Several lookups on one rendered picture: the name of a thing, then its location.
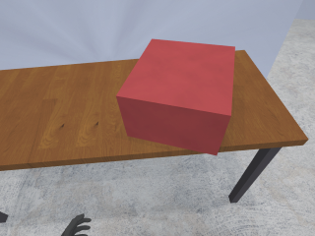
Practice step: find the robot left hand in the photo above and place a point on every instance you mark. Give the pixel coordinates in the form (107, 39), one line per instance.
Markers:
(73, 227)

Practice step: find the table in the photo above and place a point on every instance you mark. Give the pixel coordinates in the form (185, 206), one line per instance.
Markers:
(69, 114)

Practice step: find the carton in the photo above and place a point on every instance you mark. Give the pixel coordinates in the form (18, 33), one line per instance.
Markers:
(179, 94)

